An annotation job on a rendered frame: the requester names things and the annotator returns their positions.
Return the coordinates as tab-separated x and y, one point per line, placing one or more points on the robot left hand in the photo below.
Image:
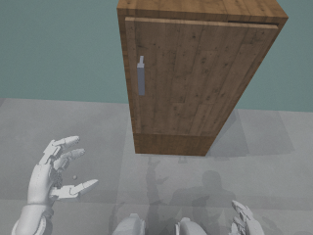
49	170

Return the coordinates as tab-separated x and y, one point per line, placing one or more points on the robot left forearm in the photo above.
35	220

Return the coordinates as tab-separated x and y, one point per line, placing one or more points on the robot left thigh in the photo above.
130	225

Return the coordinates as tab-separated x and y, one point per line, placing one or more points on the handle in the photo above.
141	76

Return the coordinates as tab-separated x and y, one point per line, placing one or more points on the robot right hand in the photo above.
247	225

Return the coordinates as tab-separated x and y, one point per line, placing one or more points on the robot thigh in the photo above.
130	225
187	228

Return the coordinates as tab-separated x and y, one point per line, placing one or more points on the robot right thigh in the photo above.
187	228

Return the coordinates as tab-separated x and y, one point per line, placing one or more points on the cupboard door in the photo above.
194	71

